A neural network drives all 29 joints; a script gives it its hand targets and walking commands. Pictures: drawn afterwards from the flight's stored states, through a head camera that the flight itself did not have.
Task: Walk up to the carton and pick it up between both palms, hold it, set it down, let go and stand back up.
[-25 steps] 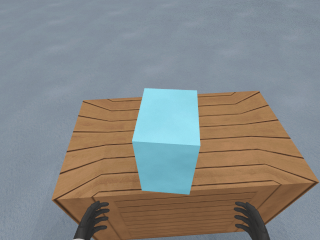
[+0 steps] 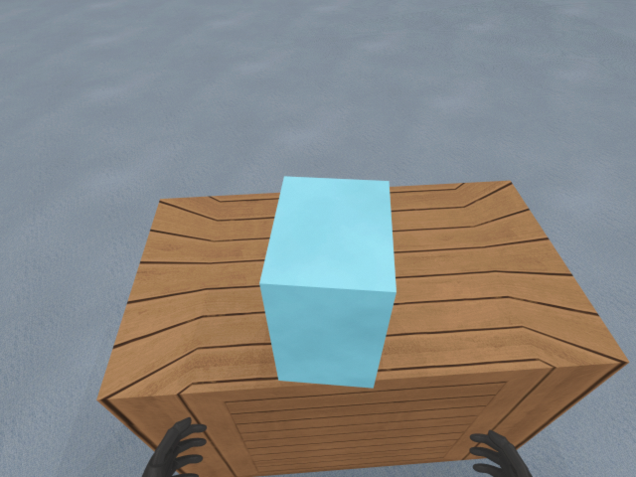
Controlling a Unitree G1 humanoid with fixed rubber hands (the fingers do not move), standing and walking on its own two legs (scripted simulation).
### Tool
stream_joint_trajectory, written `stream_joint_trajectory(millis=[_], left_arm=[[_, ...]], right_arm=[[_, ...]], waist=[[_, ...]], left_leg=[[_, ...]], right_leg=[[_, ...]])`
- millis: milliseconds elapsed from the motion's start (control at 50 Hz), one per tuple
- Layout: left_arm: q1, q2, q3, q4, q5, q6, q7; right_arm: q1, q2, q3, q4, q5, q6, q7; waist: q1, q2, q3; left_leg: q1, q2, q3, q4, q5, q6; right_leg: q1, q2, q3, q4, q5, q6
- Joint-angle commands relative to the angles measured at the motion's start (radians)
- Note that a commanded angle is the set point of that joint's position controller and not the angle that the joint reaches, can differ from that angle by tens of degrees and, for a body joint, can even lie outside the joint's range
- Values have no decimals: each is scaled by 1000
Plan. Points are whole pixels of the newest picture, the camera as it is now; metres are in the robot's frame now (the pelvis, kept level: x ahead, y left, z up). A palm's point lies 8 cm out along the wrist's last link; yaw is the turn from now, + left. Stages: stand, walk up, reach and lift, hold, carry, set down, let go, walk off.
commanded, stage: stand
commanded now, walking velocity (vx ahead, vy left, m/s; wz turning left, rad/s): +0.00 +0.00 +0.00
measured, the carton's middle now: (330, 286) +0.42 +0.01 -0.04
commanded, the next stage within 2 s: none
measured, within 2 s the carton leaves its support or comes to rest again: neither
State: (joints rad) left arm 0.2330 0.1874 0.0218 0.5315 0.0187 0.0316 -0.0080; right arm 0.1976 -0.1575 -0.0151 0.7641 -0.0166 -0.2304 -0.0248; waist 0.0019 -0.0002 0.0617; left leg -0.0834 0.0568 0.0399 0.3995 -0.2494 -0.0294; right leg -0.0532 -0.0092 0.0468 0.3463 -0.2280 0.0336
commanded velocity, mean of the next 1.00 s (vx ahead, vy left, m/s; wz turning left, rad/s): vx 0.00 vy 0.00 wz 0.00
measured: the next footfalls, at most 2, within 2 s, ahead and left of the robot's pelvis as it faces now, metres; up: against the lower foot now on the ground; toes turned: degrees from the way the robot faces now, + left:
right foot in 1.12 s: -0.11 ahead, -0.11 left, +0.00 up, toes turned +1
left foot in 1.28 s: -0.07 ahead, +0.15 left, +0.00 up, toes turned +1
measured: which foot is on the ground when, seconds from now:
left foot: down 0.00-1.00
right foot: down 0.00-0.96, up 0.98-1.00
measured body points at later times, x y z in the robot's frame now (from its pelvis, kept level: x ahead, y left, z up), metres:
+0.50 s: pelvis -0.06 +0.01 -0.01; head -0.09 +0.00 +0.44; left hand +0.00 +0.30 -0.12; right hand +0.03 -0.27 -0.13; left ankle -0.02 +0.13 -0.74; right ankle -0.02 -0.14 -0.74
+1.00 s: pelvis -0.14 +0.02 -0.03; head -0.16 +0.02 +0.42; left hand -0.08 +0.31 -0.16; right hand -0.11 -0.28 -0.16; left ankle -0.03 +0.13 -0.74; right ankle -0.05 -0.14 -0.73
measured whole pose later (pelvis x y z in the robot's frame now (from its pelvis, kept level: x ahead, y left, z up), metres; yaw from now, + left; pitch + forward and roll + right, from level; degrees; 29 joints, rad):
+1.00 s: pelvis -0.14 +0.02 -0.03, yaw +2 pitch -7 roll -1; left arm 0.31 0.32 0.06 0.83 0.02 0.05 0.00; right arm 0.36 -0.30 -0.07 0.88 -0.06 0.02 0.02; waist -0.02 0.00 0.06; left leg -0.37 0.01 -0.01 0.69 -0.20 0.01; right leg -0.39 -0.03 0.03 0.83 -0.42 0.02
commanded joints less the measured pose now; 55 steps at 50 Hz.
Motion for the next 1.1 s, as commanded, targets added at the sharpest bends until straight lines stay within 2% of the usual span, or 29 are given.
stream_joint_trajectory(millis=[0,100,140,180,240,280,320,340,380,440,480,500,540,580,680,720,760,800,840,860,880,900,920,940,960,1000,1040,1060,1080], left_arm=[[105,242,103,3,24,-49,44],[24,239,63,54,11,-64,38],[12,259,70,70,14,-64,37],[32,285,71,99,11,-69,31],[32,264,53,119,3,-70,25],[41,275,51,161,4,-72,34],[14,300,54,155,7,-72,33],[21,317,52,164,1,-70,29],[37,300,49,186,2,-75,30],[47,295,38,211,0,-77,25],[36,341,50,220,-3,-72,24],[46,331,52,205,-5,-69,20],[68,327,48,225,5,-72,19],[44,325,50,216,1,-69,12],[75,328,46,247,6,-65,19],[81,351,60,242,6,-63,15],[81,319,52,239,7,-60,19],[-20,345,59,186,2,-53,25],[-48,370,76,187,20,-42,28],[-91,343,63,168,16,-44,33],[-88,341,66,172,17,-41,34],[-64,326,73,169,2,-35,31],[3,278,73,179,-4,-15,28],[108,294,86,193,8,-3,20],[213,321,114,210,-1,15,10],[355,289,97,241,5,20,5],[324,252,83,228,5,5,4],[306,287,76,234,21,-15,6],[231,347,81,212,25,-32,9]], right_arm=[[17,-275,-99,-67,-29,131,-24],[-10,-252,-84,-41,-18,169,-10],[-6,-270,-90,-23,-24,183,1],[-10,-281,-90,-29,-13,180,9],[32,-292,-98,1,-10,181,0],[31,-303,-98,6,-10,184,6],[38,-315,-97,16,-8,187,12],[56,-337,-103,26,-4,181,11],[20,-344,-100,30,-12,189,17],[23,-348,-99,37,-6,183,22],[61,-332,-87,66,-1,193,25],[16,-370,-98,50,-15,190,23],[17,-348,-103,51,-8,193,32],[28,-368,-105,54,-13,199,32],[37,-379,-110,55,-17,210,40],[77,-330,-99,60,-8,208,43],[103,-295,-92,73,-21,219,44],[189,-266,-91,86,-17,223,43],[261,-262,-96,95,-23,227,46],[309,-254,-89,100,-21,231,44],[316,-282,-97,108,-23,233,42],[340,-306,-99,100,-30,232,43],[297,-324,-92,77,-35,233,46],[156,-441,-124,16,-48,236,36],[-65,-416,-120,-63,-61,235,16],[-172,-415,-132,-97,-44,233,-1],[-195,-415,-132,-125,-15,237,1],[-99,-351,-119,-89,4,243,11],[43,-337,-108,-70,6,247,19]], waist=[[38,1,-173],[-2,21,-94],[6,-25,-51],[6,50,-27],[-7,46,-44],[-10,-34,25],[-13,28,29],[-25,11,63],[9,8,15],[-11,-34,9],[-22,1,76],[21,52,50],[6,48,64],[0,-4,67],[7,33,57],[-14,-37,57],[-25,-6,60],[-73,-167,28],[-94,-221,-48],[-105,-199,-26],[-116,-110,-40],[-108,-33,-33],[-81,209,25],[-23,329,49],[115,290,102],[183,271,40],[177,266,33],[136,121,49],[77,-83,41]], left_leg=[[-32,33,-20,62,585,32],[-37,23,-49,31,352,38],[-55,25,-49,23,318,50],[-99,24,-64,1,269,44],[-52,22,-74,0,281,54],[-91,34,-103,-24,244,56],[-120,16,-84,-51,187,47],[-110,15,-102,-60,153,54],[-111,21,-101,-48,99,53],[-142,20,-129,-99,-22,63],[-163,17,-137,-128,-99,50],[-233,24,-159,-140,-199,61],[-259,12,-163,-158,-295,45],[-287,18,-153,-158,-325,42],[-289,12,-175,-134,-370,47],[-208,-10,-137,-73,-303,38],[-187,-44,-80,25,-260,37],[-58,-81,-63,230,-239,38],[100,-96,-37,418,-192,57],[73,-42,-69,353,-200,72],[47,-60,-41,307,-169,83],[9,-10,-107,193,-228,84],[-294,72,-292,-99,-559,114],[-648,187,-469,-328,-744,178],[-926,211,-480,-398,-814,199],[-890,149,-347,-320,-642,155],[-715,103,-245,-144,-491,104],[-580,69,-217,4,-426,82],[-443,20,-168,126,-354,59]], right_leg=[[14,-48,-48,109,492,-31],[-91,-68,-21,57,338,-31],[-137,-69,-26,56,291,-37],[-95,-81,-15,37,212,-36],[-122,-77,-18,21,200,-39],[-120,-84,-14,-3,171,-37],[-111,-84,-18,-9,101,-34],[-153,-87,-7,-17,64,-34],[-124,-79,-8,-24,59,-35],[-112,-73,-15,-17,-3,-30],[-179,-67,-18,-25,-91,-36],[-113,-66,-19,3,-68,-35],[-138,-53,-41,9,-146,-34],[-161,-44,-37,6,-187,-35],[-213,-57,11,-17,-288,-46],[-314,-57,17,-38,-365,-53],[-361,-82,52,-66,-428,-64],[-508,-120,75,-140,-496,-86],[-632,-134,74,-156,-498,-103],[-614,-147,52,-109,-468,-104],[-580,-106,27,-49,-421,-75],[-569,-74,0,122,-446,-46],[-438,24,-100,373,-398,-14],[-224,66,-95,756,-335,-18],[-32,18,0,895,-269,-41],[2,-12,11,867,-263,-76],[-37,-79,3,418,-199,-104],[-85,-75,32,208,-277,-107],[-233,-109,164,10,-465,-113]])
